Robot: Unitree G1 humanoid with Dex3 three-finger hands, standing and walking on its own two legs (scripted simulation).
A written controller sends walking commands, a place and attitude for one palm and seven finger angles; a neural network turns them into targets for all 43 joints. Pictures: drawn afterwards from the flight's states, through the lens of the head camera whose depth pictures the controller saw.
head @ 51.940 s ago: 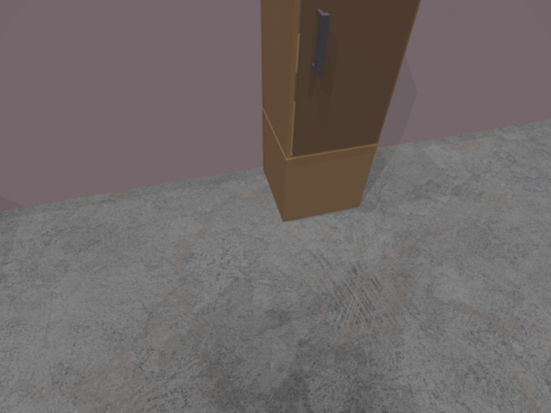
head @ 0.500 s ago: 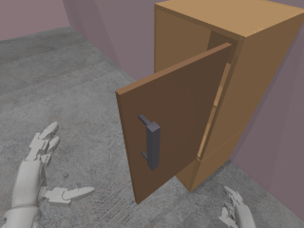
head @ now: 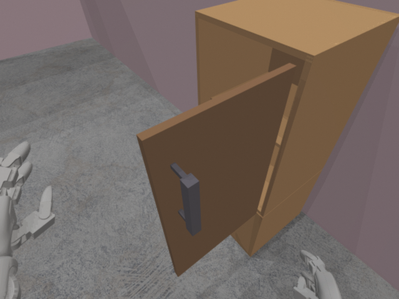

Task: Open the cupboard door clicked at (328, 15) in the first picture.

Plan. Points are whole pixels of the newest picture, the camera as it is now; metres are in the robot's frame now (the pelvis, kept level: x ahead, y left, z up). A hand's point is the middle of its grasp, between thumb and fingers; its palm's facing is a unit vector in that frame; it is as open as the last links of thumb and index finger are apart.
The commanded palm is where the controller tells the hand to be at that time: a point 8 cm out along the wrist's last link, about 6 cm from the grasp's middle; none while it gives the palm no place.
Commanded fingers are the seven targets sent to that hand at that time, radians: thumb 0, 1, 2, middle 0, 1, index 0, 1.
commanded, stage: draw the hand back to the body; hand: left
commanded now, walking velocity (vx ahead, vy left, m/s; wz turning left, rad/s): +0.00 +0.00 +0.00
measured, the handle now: (185, 200) +0.28 +0.07 +0.08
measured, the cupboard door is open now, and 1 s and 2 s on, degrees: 91 91 91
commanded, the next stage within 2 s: step back with the hand held close in 0.32 s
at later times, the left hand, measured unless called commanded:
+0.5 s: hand (49, 215) +0.18 +0.25 +0.16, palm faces +0.46 -0.79 -0.40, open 7.4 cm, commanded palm +0.13 +0.29 +0.18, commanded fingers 0.00 0.90 0.90 -0.20 -0.30 -0.20 -0.30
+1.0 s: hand (5, 258) +0.12 +0.28 +0.16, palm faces +0.39 -0.77 -0.50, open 7.4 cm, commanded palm +0.06 +0.32 +0.18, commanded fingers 0.00 0.90 0.90 -0.20 -0.30 -0.20 -0.30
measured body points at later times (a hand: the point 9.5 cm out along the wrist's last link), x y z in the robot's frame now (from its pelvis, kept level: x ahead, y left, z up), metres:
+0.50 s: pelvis -0.01 -0.01 +0.00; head -0.02 -0.04 +0.45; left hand +0.15 +0.29 +0.18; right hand +0.18 -0.23 -0.09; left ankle -0.02 +0.12 -0.74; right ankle -0.04 -0.12 -0.74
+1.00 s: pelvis -0.09 +0.02 -0.01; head -0.07 +0.03 +0.44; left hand +0.09 +0.32 +0.18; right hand +0.07 -0.23 -0.08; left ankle -0.02 +0.12 -0.74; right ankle -0.04 -0.12 -0.74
